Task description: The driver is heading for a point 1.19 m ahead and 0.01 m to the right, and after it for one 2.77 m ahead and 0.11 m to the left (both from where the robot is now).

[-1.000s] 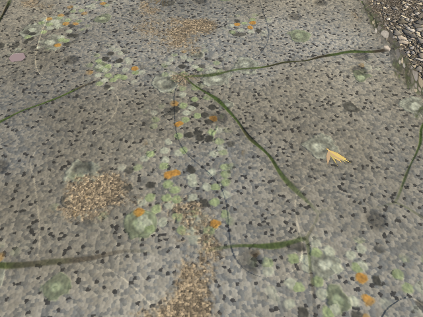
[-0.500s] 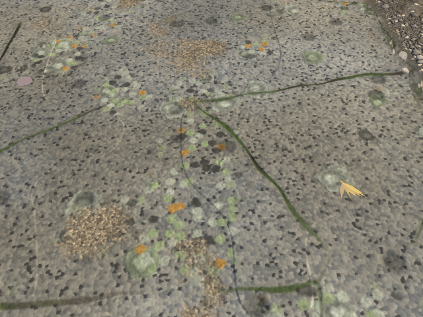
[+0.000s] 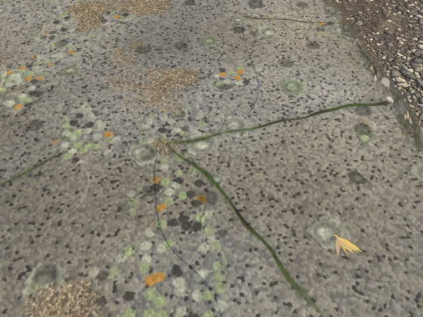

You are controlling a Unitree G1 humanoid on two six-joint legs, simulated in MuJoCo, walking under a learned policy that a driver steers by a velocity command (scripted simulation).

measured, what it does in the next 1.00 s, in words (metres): walks ahead: right foot, then left foot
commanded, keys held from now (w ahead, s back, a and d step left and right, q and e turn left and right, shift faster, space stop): w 1.00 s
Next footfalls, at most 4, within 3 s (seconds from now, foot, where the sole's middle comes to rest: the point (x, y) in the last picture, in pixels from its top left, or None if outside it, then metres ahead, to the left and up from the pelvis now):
0.28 right None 0.34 -0.16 -0.78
0.86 left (189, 279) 0.65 0.08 -0.78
1.42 right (248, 199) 0.97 -0.15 -0.78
1.98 left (184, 145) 1.27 0.09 -0.78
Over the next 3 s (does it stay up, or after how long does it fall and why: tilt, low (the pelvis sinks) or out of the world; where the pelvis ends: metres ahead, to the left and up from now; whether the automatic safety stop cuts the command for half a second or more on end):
stays up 1.64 -0.04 0.00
